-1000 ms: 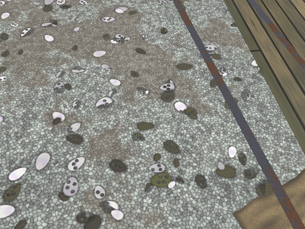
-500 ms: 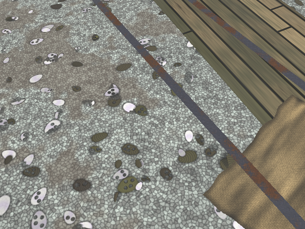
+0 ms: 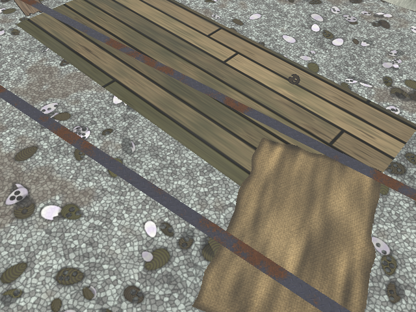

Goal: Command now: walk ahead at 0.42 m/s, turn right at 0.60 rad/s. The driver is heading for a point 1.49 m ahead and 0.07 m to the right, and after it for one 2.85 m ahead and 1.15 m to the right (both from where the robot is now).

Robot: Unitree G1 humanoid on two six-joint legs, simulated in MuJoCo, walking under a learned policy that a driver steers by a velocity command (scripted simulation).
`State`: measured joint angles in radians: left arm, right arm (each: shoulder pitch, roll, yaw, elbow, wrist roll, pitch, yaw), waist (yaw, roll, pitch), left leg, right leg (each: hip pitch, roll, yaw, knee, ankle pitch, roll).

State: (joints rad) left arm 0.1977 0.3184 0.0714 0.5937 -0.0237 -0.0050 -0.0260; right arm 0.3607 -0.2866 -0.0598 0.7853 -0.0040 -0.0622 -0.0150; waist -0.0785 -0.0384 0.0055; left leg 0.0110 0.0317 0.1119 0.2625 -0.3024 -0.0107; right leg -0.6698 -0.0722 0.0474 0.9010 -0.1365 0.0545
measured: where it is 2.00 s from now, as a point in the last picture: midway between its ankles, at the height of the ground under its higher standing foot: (253, 145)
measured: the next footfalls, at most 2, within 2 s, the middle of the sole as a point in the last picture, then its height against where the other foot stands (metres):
right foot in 0.14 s outside the picture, level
left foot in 0.66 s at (206, 281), level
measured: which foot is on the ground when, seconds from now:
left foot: down 0.00-0.14, up 0.16-0.64, down 0.66-1.00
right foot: up 0.00-0.12, down 0.14-0.68, up 0.70-1.00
